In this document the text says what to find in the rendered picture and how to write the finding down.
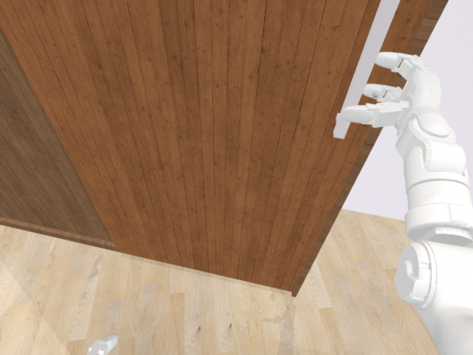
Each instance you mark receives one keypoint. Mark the robot right upper arm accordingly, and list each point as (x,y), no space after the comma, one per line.
(437,280)

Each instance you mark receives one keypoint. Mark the wardrobe door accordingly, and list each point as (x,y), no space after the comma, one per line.
(38,182)
(202,130)

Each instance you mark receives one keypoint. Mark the right robot hand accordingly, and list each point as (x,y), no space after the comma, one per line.
(423,89)

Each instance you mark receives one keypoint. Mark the handle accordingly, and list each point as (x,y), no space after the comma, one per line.
(382,21)

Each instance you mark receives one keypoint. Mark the left robot hand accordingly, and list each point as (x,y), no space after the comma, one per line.
(103,347)

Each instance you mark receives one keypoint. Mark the robot right forearm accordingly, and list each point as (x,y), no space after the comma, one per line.
(437,183)

